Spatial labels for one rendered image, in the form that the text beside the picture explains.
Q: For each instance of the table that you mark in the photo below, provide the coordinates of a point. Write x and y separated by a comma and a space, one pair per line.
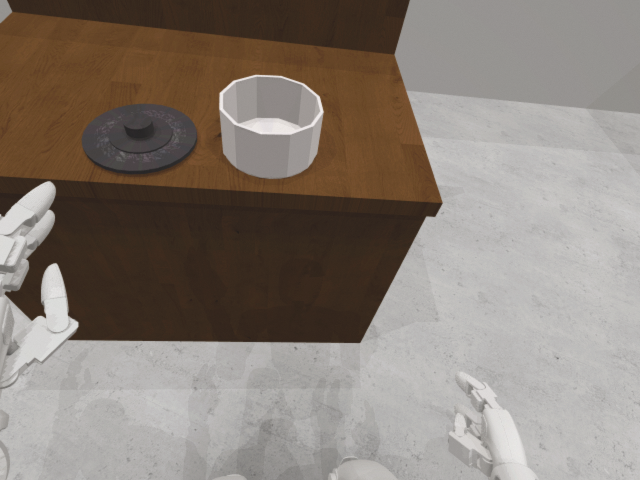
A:
202, 251

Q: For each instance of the right robot thigh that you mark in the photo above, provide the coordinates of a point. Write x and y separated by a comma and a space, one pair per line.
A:
361, 470

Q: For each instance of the robot right hand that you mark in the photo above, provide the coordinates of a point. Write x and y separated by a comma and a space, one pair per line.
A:
493, 439

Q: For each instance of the robot right shin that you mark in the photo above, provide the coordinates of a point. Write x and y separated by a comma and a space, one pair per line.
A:
348, 459

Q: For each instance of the lid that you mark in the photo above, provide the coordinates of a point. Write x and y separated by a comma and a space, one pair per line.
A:
107, 145

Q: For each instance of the knob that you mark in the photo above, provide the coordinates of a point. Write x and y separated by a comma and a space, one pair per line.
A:
138, 125

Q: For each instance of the pot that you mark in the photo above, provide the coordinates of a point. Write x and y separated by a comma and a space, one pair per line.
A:
270, 125

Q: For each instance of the robot left hand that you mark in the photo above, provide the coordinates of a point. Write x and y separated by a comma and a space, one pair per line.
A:
22, 230

